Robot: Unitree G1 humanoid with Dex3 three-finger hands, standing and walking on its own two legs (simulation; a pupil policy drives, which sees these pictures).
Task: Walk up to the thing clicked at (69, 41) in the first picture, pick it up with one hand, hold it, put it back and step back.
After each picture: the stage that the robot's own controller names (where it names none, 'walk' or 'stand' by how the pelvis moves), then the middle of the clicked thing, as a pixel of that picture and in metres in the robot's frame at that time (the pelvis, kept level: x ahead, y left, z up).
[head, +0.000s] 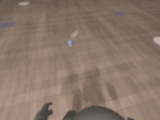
stand; (70, 43) +1.54 +0.49 -0.72
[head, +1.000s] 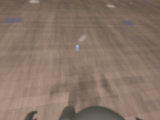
walk; (77, 47) +1.45 +0.23 -0.69
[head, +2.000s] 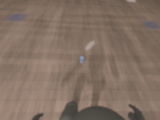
walk; (81, 59) +0.96 +0.14 -0.70
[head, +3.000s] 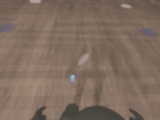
walk; (72, 78) +0.61 +0.21 -0.70
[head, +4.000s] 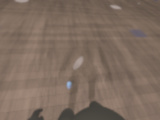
walk; (69, 85) +0.50 +0.18 -0.72
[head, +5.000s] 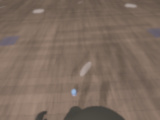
stand; (74, 92) +0.40 +0.24 -0.71
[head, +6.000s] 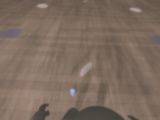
stand; (72, 92) +0.40 +0.20 -0.72
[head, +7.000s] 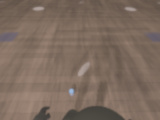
stand; (71, 92) +0.42 +0.23 -0.72
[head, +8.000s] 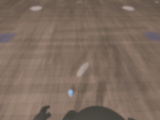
stand; (70, 93) +0.40 +0.24 -0.73
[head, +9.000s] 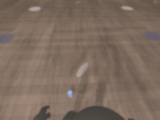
stand; (70, 93) +0.39 +0.24 -0.73
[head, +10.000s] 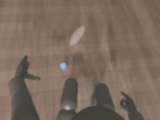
go down; (63, 66) +0.43 +0.27 -0.48
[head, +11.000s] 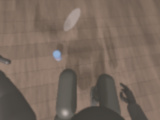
go down; (57, 55) +0.45 +0.30 -0.34
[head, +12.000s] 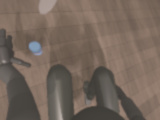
close in; (36, 48) +0.43 +0.34 -0.24
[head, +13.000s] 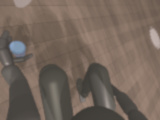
close; (18, 49) +0.41 +0.35 -0.22
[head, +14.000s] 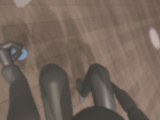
close; (19, 52) +0.38 +0.35 -0.22
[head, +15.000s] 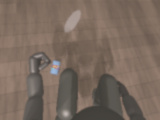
lift; (55, 67) +0.34 +0.32 -0.33
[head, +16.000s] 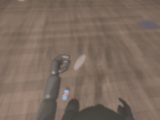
close; (65, 94) +0.31 +0.26 -0.66
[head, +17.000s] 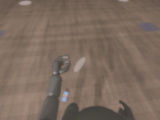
stand; (65, 96) +0.31 +0.29 -0.70
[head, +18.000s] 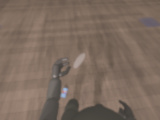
stand; (64, 92) +0.32 +0.29 -0.68
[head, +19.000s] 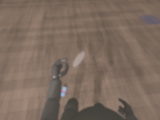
stand; (63, 91) +0.31 +0.30 -0.68
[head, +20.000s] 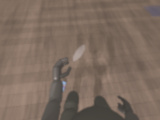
stand; (62, 86) +0.32 +0.31 -0.63
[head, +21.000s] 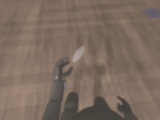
stand; (62, 87) +0.33 +0.31 -0.63
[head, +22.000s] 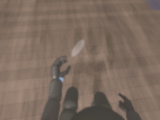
stand; (60, 82) +0.33 +0.32 -0.59
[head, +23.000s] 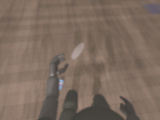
stand; (60, 84) +0.33 +0.33 -0.62
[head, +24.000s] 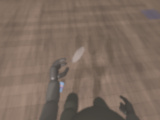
stand; (60, 86) +0.34 +0.33 -0.64
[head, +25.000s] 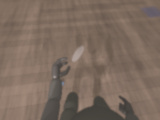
stand; (60, 86) +0.34 +0.34 -0.64
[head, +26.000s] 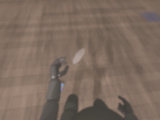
stand; (60, 88) +0.33 +0.34 -0.65
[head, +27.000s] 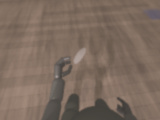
stand; (60, 88) +0.32 +0.34 -0.64
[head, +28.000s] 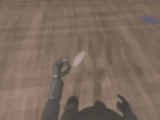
stand; (59, 90) +0.33 +0.35 -0.65
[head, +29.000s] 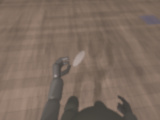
stand; (59, 90) +0.33 +0.36 -0.65
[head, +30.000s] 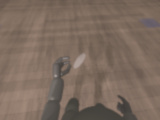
stand; (59, 92) +0.32 +0.36 -0.66
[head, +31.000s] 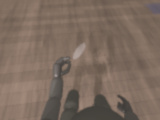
stand; (58, 83) +0.33 +0.37 -0.61
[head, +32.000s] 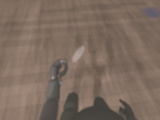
stand; (57, 86) +0.33 +0.37 -0.64
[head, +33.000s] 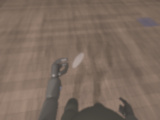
close; (57, 91) +0.34 +0.38 -0.67
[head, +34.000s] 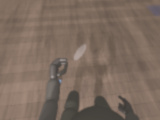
close; (57, 84) +0.33 +0.38 -0.63
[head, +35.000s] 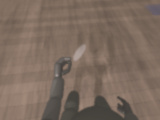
stand; (57, 84) +0.33 +0.39 -0.62
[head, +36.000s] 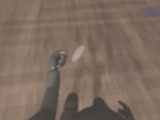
close; (56, 85) +0.34 +0.39 -0.65
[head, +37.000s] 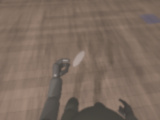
close; (56, 89) +0.33 +0.40 -0.67
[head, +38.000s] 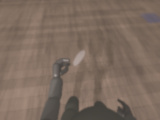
close; (56, 88) +0.33 +0.40 -0.66
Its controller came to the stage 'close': yes
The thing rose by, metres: 0.01
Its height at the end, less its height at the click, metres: -0.02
